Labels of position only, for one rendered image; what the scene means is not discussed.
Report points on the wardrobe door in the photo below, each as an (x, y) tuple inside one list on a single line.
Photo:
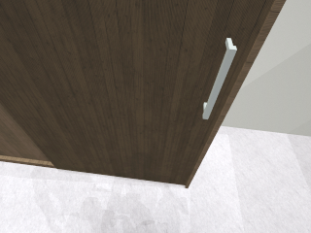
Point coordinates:
[(117, 87), (14, 142)]

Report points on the handle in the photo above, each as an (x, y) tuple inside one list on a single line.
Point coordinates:
[(228, 58)]

